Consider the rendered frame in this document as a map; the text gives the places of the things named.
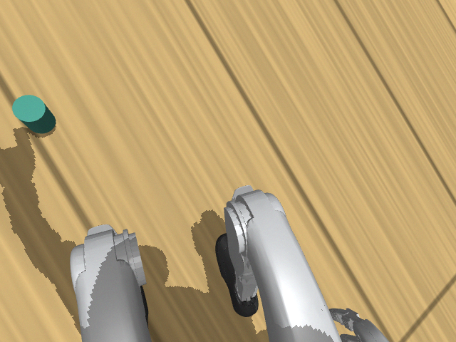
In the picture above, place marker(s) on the right robot foot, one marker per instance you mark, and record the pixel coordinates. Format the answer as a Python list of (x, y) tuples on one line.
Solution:
[(243, 308)]

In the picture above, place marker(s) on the tin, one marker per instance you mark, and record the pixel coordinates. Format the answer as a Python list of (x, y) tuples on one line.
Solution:
[(33, 112)]

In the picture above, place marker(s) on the right robot hand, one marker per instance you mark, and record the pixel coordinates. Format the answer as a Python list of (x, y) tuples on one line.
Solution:
[(364, 330)]

